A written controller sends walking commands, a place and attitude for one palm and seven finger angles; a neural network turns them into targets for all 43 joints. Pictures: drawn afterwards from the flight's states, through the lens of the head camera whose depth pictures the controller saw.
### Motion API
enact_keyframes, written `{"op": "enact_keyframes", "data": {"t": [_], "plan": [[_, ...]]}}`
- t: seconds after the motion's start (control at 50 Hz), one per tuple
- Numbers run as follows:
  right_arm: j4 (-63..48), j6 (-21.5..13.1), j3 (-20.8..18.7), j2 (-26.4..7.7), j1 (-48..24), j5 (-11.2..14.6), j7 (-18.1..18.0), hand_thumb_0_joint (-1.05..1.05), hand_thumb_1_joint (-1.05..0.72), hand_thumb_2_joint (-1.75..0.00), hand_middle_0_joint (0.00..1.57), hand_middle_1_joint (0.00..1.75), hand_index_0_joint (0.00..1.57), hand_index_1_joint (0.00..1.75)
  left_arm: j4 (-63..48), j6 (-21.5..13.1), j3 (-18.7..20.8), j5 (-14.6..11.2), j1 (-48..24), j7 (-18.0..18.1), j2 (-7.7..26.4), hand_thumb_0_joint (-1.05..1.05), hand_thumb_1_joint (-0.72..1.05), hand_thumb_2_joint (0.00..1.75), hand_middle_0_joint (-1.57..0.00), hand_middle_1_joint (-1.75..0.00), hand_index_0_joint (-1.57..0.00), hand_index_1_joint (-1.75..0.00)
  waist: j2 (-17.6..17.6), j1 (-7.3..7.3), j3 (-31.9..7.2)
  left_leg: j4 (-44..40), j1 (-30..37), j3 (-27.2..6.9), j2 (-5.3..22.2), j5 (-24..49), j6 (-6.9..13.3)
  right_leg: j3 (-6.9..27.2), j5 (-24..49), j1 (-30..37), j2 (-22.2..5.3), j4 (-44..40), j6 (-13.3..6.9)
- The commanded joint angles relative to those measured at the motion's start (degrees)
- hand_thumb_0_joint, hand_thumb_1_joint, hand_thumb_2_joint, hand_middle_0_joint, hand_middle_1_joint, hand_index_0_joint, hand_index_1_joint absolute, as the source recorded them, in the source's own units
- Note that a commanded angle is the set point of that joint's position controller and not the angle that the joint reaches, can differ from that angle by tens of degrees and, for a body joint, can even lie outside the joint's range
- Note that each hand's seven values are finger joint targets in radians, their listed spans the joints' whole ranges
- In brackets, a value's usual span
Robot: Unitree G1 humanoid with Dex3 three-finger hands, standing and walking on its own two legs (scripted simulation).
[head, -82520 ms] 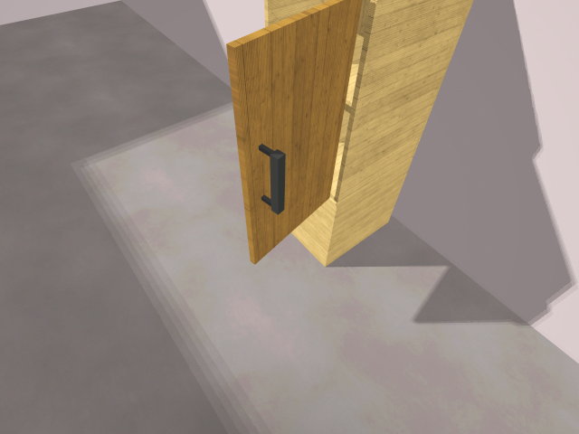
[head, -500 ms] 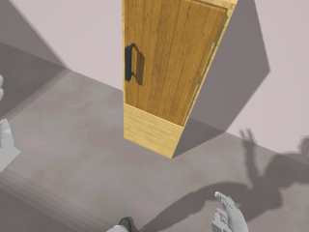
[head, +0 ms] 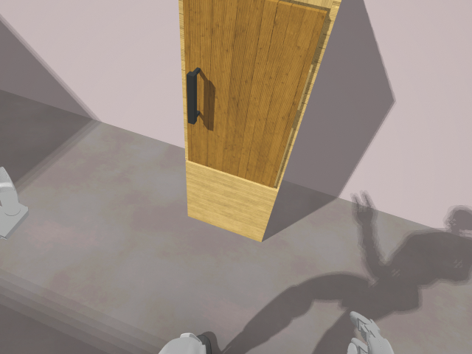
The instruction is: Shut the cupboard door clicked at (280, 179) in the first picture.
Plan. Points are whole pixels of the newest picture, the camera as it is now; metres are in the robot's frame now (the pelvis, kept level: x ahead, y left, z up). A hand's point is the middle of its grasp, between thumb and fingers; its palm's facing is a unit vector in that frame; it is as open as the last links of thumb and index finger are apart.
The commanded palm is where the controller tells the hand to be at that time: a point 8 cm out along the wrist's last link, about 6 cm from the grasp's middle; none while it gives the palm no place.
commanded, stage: stop stepping back and stand still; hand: left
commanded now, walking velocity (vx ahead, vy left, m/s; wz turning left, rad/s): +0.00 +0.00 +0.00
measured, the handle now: (194, 96) +0.80 +0.11 -0.01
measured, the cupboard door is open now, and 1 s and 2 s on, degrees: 0 0 0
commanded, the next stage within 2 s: let the arm hang, fingers relaxed in 0.96 s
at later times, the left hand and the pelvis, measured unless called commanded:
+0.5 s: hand out of the picture +0.21 +0.28 +0.19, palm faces +0.27 -0.87 -0.42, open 7.4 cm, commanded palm +0.14 +0.34 +0.21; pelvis -0.01 +0.05 +0.03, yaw -2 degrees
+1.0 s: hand out of the picture +0.19 +0.29 +0.20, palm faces +0.41 -0.81 -0.42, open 7.4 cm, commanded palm +0.12 +0.33 +0.21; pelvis -0.03 +0.03 +0.03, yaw -1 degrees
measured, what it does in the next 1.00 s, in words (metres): steps on the spot: right foot, then left foot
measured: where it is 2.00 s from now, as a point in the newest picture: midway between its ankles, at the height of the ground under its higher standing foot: outside the picture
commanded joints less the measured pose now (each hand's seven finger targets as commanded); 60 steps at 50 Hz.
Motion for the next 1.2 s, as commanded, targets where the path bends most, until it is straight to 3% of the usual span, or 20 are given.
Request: {"op": "enact_keyframes", "data": {"t": [0.0,0.02,0.04,0.06,0.08,0.14,0.18,0.2,0.26,0.3,0.36,0.42,0.46,0.56,0.72,0.86,1.02,1.04,1.08,1.18], "plan": [[-11.78,-2.99,-2.67,-6.87,-3.44,1.90,2.20,0.00,-0.90,-0.90,0.20,0.30,0.20,0.30,-25.59,-7.59,13.03,-0.76,21.21,0.04,15.86,0.00,0.90,0.90,-0.20,-0.30,-0.20,-0.30,4.02,6.21,-17.19,8.51,10.39,3.00,-2.24,-19.66,-7.02,6.96,0.45,-0.89,-7.76,-22.17,-5.48],[-10.92,-1.05,-3.42,-7.39,-4.35,2.14,2.18,0.00,-0.90,-0.90,0.20,0.30,0.20,0.30,-24.84,-7.22,13.97,-1.23,20.17,0.67,15.07,0.00,0.90,0.90,-0.20,-0.30,-0.20,-0.30,-7.76,5.30,-10.91,27.38,4.68,-2.74,-1.88,-17.94,-3.58,26.68,-0.62,-12.53,-22.25,-31.97,-8.96],[-9.52,0.14,-3.56,-8.41,-3.92,1.95,2.08,0.00,-0.90,-0.90,0.20,0.30,0.20,0.30,-23.92,-6.77,14.05,-1.07,16.89,1.37,15.15,0.00,0.90,0.90,-0.20,-0.30,-0.20,-0.30,-5.81,3.99,-6.66,32.75,-4.31,-6.17,-0.09,-16.77,-2.73,27.97,4.46,-12.39,-23.18,-33.66,-9.79],[-8.97,-0.09,-3.47,-7.99,-3.34,1.68,1.92,0.00,-0.90,-0.90,0.20,0.30,0.20,0.30,-19.32,-6.25,16.22,-1.16,17.60,1.81,14.72,0.00,0.90,0.90,-0.20,-0.30,-0.20,-0.30,-6.26,3.69,-7.78,33.72,-6.06,-7.82,1.00,-17.48,-2.31,27.59,11.38,-10.48,-22.60,-31.12,-11.48],[-8.48,-0.08,-2.10,-6.53,-2.84,1.24,1.60,0.00,-0.90,-0.90,0.20,0.30,0.20,0.30,-15.03,-5.71,13.73,-0.98,15.38,2.34,13.13,0.00,0.90,0.90,-0.20,-0.30,-0.20,-0.30,-4.36,2.96,-7.35,24.20,-5.75,-9.73,5.29,-19.70,-1.62,20.21,16.01,-5.12,-21.24,-26.23,-10.57],[-6.28,-0.83,-1.29,-8.19,-2.09,2.00,-0.77,0.00,-0.90,-0.90,0.20,0.30,0.20,0.30,0.04,-3.15,6.71,1.18,8.94,3.29,7.91,0.00,0.90,0.90,-0.20,-0.30,-0.20,-0.30,3.61,2.40,-5.37,-5.65,14.62,-3.30,2.50,-9.13,0.79,7.10,33.79,-6.60,-10.34,-14.12,-1.55],[-5.80,-1.78,-2.27,-10.74,-2.58,1.91,-1.66,0.00,-0.90,-0.90,0.20,0.30,0.20,0.30,1.55,-2.01,1.97,1.78,1.16,3.00,6.93,0.00,0.90,0.90,-0.20,-0.30,-0.20,-0.30,10.46,3.15,-7.88,-6.48,25.17,-11.26,10.80,15.15,3.95,3.23,35.35,-12.21,-5.71,-5.50,3.94],[-6.73,-1.74,-2.48,-10.91,-2.81,2.00,-1.76,0.00,-0.90,-0.90,0.20,0.30,0.20,0.30,-0.29,-1.91,-0.15,2.15,-3.60,2.63,6.91,0.00,0.90,0.90,-0.20,-0.30,-0.20,-0.30,7.86,3.63,-8.30,-5.89,26.06,-14.38,14.12,19.80,5.53,3.19,27.64,-13.30,-5.23,-6.46,4.72],[-7.86,-1.76,-1.76,-9.83,-4.53,1.93,-1.68,0.00,-0.90,-0.90,0.20,0.30,0.20,0.30,-6.49,-1.35,-0.84,2.42,-5.00,1.91,8.43,0.00,0.90,0.90,-0.20,-0.30,-0.20,-0.30,-0.73,3.21,-10.90,-7.46,21.13,-13.83,10.10,15.08,3.88,1.73,33.58,-5.25,-4.02,-11.23,4.17],[-9.54,-2.46,-1.81,-9.52,-6.48,1.96,-1.39,0.00,-0.90,-0.90,0.20,0.30,0.20,0.30,-15.92,-2.48,-2.26,2.28,-5.31,1.65,7.06,0.00,0.90,0.90,-0.20,-0.30,-0.20,-0.30,2.52,3.21,-11.30,-10.26,21.00,-14.13,9.34,9.91,3.23,1.02,28.14,-4.19,-3.34,-11.54,3.89],[-10.60,-3.64,-1.17,-8.94,-6.86,1.34,-0.61,0.00,-0.90,-0.90,0.20,0.30,0.20,0.30,-25.96,-3.80,5.80,2.13,4.37,2.65,13.33,0.00,0.90,0.90,-0.20,-0.30,-0.20,-0.30,14.31,4.60,-14.46,-12.08,21.35,-11.89,8.11,5.62,2.40,0.10,24.79,-2.83,-3.34,-12.94,3.03],[-11.28,-3.01,-0.30,-7.43,-6.64,0.80,-0.17,0.00,-0.90,-0.90,0.20,0.30,0.20,0.30,-24.64,-5.05,10.00,1.24,14.38,2.96,13.64,0.00,0.90,0.90,-0.20,-0.30,-0.20,-0.30,18.71,4.82,-14.49,-12.02,16.93,-9.99,7.56,2.68,1.55,-0.52,24.51,0.36,-3.66,-15.58,2.31],[-11.06,-2.11,-0.69,-7.30,-5.52,0.63,-0.23,0.00,-0.90,-0.90,0.20,0.30,0.20,0.30,-19.78,-5.18,13.79,0.53,18.99,3.03,15.28,0.00,0.90,0.90,-0.20,-0.30,-0.20,-0.30,16.39,4.51,-14.32,-11.51,14.97,-8.74,7.15,1.16,0.72,-0.59,25.67,2.18,-3.94,-17.47,1.95],[-10.47,-0.51,-1.10,-7.78,-4.62,1.71,-0.66,0.00,-0.90,-0.90,0.20,0.30,0.20,0.30,-7.50,-3.69,10.17,-0.61,18.83,2.30,9.78,0.00,0.90,0.90,-0.20,-0.30,-0.20,-0.30,10.17,3.30,-11.03,-11.61,14.66,-7.69,7.57,-5.60,0.62,0.30,26.28,-0.45,-4.34,-20.28,2.35],[-9.41,-1.19,-1.26,-8.79,-6.74,1.84,-1.38,0.00,-0.90,-0.90,0.20,0.30,0.20,0.30,-7.97,-2.34,-0.94,2.10,3.50,2.28,5.87,0.00,0.90,0.90,-0.20,-0.30,-0.20,-0.30,1.41,3.35,-4.07,-10.16,13.68,-6.71,5.14,-18.52,1.39,4.39,12.96,-8.37,-6.67,-26.37,1.70],[-9.25,-1.90,-1.43,-8.30,-7.45,1.16,-1.99,0.00,-0.90,-0.90,0.20,0.30,0.20,0.30,-15.64,-4.16,6.43,2.48,0.57,3.52,13.39,0.00,0.90,0.90,-0.20,-0.30,-0.20,-0.30,9.20,3.83,-3.87,-8.11,15.97,-7.51,4.19,-16.05,1.23,4.56,11.21,-9.49,-7.53,-25.72,0.56],[-9.85,-1.07,-1.06,-7.69,-5.30,1.80,-0.99,0.00,-0.90,-0.90,0.20,0.30,0.20,0.30,-6.88,-4.30,4.77,0.83,13.02,1.96,7.28,0.00,0.90,0.90,-0.20,-0.30,-0.20,-0.30,7.81,4.11,-6.63,-11.66,14.04,-8.14,6.00,-9.03,1.20,1.68,22.81,-2.78,-4.45,-22.19,2.16],[2.15,-4.37,-3.00,-18.67,-10.05,1.37,3.65,0.00,-0.90,-0.90,0.20,0.30,0.20,0.30,33.87,4.30,-19.44,6.01,6.55,-6.35,-1.52,0.00,0.90,0.90,-0.20,-0.30,-0.20,-0.30,7.48,3.04,-4.66,-1.45,9.84,-7.88,7.28,10.82,1.81,-0.08,36.38,-6.32,-8.69,-13.47,1.17],[2.40,-1.18,-3.87,-16.01,-3.93,0.81,3.26,0.00,-0.90,-0.90,0.20,0.30,0.20,0.30,34.24,10.00,-19.20,5.61,5.29,-7.65,-2.57,0.00,0.90,0.90,-0.20,-0.30,-0.20,-0.30,3.97,3.30,-9.36,0.36,16.36,-6.22,7.83,14.55,1.34,2.48,37.06,-7.12,-9.03,-13.93,0.92],[3.94,2.83,-1.94,-15.58,-4.80,-0.19,3.11,0.00,-0.90,-0.90,0.20,0.30,0.20,0.30,48.55,9.21,-20.47,6.15,-1.63,-7.83,-0.23,0.00,0.90,0.90,-0.20,-0.30,-0.20,-0.30,-10.98,4.08,-9.99,0.80,12.66,-9.21,6.64,10.61,3.05,3.77,36.13,-4.70,-9.68,-12.30,-0.45]]}}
